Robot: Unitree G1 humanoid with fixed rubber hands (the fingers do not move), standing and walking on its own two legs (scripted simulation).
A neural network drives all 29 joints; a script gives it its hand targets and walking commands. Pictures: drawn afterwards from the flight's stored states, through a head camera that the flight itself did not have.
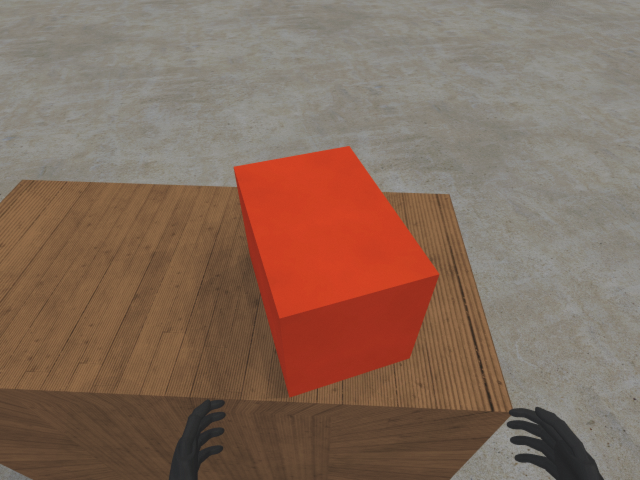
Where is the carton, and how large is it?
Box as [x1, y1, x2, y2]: [234, 146, 438, 397]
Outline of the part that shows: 349,146 234,167 249,252 289,397 408,358 438,276 437,271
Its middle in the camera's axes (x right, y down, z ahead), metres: +0.00 +0.04 +0.66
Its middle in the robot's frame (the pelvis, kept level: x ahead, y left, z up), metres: +0.46 +0.05 -0.02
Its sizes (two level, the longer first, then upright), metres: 0.316 0.211 0.225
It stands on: a pedestal, 0.64 m high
